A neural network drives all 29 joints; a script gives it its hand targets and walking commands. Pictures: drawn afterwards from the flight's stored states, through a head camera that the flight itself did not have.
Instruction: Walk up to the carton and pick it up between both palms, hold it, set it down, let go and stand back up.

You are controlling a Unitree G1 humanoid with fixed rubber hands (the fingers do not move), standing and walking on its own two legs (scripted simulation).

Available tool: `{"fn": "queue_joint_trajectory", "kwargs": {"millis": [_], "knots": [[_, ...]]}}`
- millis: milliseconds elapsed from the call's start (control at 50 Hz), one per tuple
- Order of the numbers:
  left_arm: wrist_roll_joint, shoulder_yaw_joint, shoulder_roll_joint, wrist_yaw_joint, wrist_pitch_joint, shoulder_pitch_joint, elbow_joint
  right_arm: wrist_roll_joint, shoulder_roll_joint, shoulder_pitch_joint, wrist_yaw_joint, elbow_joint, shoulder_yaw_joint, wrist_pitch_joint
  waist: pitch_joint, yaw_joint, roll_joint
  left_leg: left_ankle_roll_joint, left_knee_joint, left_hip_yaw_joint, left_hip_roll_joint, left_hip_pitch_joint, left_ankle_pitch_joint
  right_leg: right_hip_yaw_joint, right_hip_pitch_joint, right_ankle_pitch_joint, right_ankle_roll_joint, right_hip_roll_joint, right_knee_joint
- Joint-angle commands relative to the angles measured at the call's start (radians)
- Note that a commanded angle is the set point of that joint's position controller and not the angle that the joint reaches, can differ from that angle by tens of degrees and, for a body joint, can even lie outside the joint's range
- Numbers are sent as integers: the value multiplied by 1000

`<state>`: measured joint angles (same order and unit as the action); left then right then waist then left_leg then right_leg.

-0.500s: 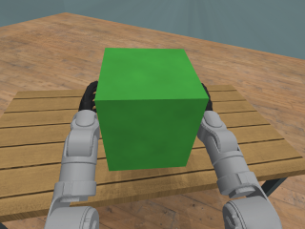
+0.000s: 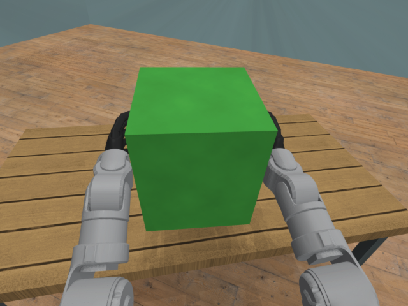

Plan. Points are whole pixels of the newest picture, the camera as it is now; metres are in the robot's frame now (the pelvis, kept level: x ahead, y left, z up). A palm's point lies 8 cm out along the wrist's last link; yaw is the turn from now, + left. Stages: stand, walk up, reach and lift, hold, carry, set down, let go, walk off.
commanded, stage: hold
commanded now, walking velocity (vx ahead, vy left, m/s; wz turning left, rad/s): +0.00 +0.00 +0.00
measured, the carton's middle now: (196, 147) +0.37 +0.02 +0.18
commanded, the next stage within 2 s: none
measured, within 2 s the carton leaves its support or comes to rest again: neither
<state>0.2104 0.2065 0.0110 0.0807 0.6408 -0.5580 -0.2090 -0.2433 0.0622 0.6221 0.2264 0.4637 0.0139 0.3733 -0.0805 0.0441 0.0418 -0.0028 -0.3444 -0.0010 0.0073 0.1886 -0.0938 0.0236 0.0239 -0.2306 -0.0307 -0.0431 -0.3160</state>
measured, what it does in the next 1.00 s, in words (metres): stands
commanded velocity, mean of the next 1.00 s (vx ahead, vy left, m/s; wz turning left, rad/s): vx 0.00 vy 0.00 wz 0.00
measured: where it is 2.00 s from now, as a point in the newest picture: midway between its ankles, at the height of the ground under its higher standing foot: outside the picture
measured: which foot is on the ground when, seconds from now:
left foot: down 0.00-1.00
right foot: down 0.00-1.00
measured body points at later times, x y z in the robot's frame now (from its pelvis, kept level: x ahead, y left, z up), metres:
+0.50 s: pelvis +0.00 +0.00 +0.00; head -0.05 +0.02 +0.45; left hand +0.37 +0.16 +0.18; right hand +0.37 -0.14 +0.18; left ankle +0.06 +0.12 -0.75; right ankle -0.03 -0.10 -0.75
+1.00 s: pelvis +0.00 -0.01 +0.00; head -0.05 +0.02 +0.45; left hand +0.37 +0.16 +0.18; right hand +0.37 -0.14 +0.18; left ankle +0.06 +0.12 -0.75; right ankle -0.03 -0.10 -0.75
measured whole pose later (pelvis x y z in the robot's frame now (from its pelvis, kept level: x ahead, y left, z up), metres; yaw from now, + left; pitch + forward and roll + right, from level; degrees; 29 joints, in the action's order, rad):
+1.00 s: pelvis +0.00 -0.01 +0.00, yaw +0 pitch -4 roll +0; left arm 0.23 0.20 0.03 0.05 0.64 -0.55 -0.20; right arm -0.23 0.04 0.60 0.23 0.45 0.01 0.35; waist -0.07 0.05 0.06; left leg 0.01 -0.35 -0.01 0.01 0.18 -0.10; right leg 0.03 0.02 -0.24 -0.04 -0.05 -0.33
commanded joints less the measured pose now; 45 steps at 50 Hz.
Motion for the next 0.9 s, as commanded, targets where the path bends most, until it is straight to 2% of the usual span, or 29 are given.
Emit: {"fn": "queue_joint_trajectory", "kwargs": {"millis": [0, 240, 440, 660, 880], "knots": [[-145, -541, -701, -182, -76, -761, 202, -74, -691, 899, -84, -359, 443, -88, -408, 4, -63, 8, -21, -21, -24, -454, 155, 9, 184, 253, 124, -5, 79], [-144, -561, -697, -190, -75, -735, 230, -74, -682, 862, -75, -369, 445, -94, -413, 22, -85, 16, -35, -29, -24, -468, 196, 9, 162, 311, 129, -1, 67], [-146, -581, -695, -186, -79, -718, 268, -86, -684, 859, -74, -413, 480, -103, -423, 9, -86, 18, -47, -31, -23, -477, 228, 14, 158, 347, 128, -6, 60], [-132, -559, -687, -194, -69, -706, 242, -73, -685, 862, -71, -405, 475, -103, -396, -2, -58, 4, -29, -22, -21, -463, 182, 10, 163, 320, 130, -2, 67], [-135, -565, -695, -192, -74, -738, 224, -55, -681, 878, -78, -369, 437, -113, -402, 15, -88, 9, -28, -24, -18, -459, 162, 13, 177, 268, 122, 1, 69]]}}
